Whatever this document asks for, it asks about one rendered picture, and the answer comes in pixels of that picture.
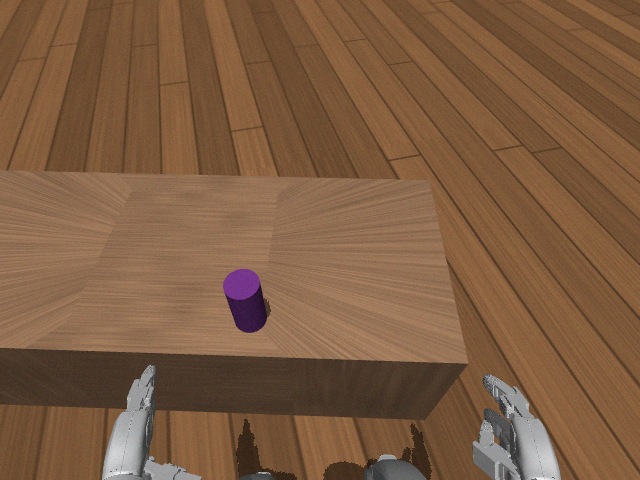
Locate left robot hand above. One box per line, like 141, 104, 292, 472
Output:
102, 365, 202, 480

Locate right robot hand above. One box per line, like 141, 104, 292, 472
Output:
473, 374, 561, 480

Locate can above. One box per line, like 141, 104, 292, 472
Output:
223, 269, 267, 333

